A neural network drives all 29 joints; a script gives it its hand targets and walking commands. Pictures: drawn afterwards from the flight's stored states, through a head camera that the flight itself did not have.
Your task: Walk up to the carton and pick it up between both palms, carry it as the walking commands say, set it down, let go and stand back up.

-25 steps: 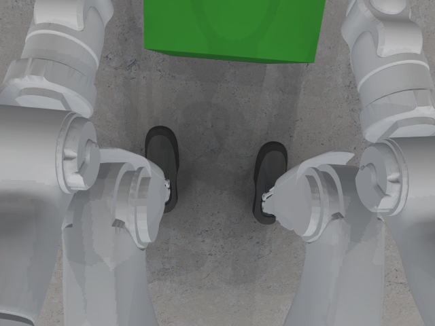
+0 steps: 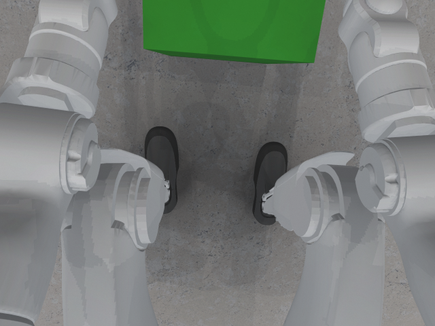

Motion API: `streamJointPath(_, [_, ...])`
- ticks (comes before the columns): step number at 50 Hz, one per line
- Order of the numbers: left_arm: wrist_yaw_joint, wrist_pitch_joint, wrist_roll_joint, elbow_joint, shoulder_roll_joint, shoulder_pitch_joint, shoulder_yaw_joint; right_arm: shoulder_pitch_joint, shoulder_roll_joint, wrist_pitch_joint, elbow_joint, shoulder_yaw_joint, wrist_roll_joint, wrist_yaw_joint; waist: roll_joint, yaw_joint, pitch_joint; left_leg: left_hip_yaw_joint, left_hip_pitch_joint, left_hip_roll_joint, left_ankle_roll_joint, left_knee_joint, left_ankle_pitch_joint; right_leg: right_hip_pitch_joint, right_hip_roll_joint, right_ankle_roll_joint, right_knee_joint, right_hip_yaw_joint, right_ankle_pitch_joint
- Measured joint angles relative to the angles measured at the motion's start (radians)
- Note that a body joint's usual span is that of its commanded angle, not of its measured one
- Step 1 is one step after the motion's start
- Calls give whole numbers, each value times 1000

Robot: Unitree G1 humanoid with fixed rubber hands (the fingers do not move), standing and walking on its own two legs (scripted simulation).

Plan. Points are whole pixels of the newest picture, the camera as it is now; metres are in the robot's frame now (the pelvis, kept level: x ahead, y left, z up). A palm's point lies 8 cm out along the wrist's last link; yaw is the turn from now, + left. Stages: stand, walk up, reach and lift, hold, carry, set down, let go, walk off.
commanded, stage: reach and lift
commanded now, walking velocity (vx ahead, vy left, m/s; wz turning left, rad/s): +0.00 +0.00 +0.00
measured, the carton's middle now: out of the picture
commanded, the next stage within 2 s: none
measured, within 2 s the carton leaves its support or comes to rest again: leaves its support in 1.02 s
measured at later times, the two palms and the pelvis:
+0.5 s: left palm out of the picture +0.55 +0.16 -0.20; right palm out of the picture +0.55 -0.14 -0.19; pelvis +0.00 +0.00 +0.00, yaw +0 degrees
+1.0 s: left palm out of the picture +0.56 +0.16 -0.20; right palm out of the picture +0.56 -0.14 -0.19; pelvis +0.00 +0.00 -0.01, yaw +0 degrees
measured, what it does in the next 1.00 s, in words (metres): stands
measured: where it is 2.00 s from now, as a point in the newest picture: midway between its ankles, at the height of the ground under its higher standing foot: (216, 190)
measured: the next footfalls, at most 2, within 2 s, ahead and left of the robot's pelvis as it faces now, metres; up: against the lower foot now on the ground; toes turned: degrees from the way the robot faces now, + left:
none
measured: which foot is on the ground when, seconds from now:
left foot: down 0.00-1.00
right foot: down 0.00-1.00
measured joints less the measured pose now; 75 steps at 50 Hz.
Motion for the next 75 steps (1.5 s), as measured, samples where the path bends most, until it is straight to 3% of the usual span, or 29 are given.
streamJointPath(19, [-4,-9,0,4,-49,-29,-6,-11,17,-1,0,27,12,22,0,0,0,-1,0,0,0,0,-3,-1,2,0,0,0,-2])
streamJointPath(35, [-43,34,12,-16,-46,-27,18,-16,27,48,0,-99,-19,101,0,0,-11,-3,-19,-4,3,21,-6,-15,3,0,18,0,-6])
streamJointPath(44, [-45,62,12,-27,-45,-27,18,-16,27,67,-6,-100,-19,98,0,0,-13,-4,-24,-6,5,31,-5,-18,4,2,26,0,-6])
streamJointPath(48, [-37,86,12,-46,-44,-27,18,-17,27,87,-31,-79,-19,75,0,0,-11,-5,-23,-6,5,31,-5,-18,4,2,27,0,-6])
streamJointPath(61, [19,159,12,-153,-46,-11,18,-27,27,144,-135,-56,-19,33,1,0,2,-7,20,-6,1,31,-8,18,9,2,31,1,-6])
streamJointPath(63, [40,170,12,-162,-54,-5,18,-27,30,154,-141,-69,-19,30,1,0,2,-7,32,-6,1,31,-8,29,10,2,31,1,-6])
streamJointPath(75, [57,235,29,-205,-71,12,19,-26,66,224,-189,-172,-97,8,1,0,1,-7,79,-6,1,31,-10,74,13,2,31,2,-6])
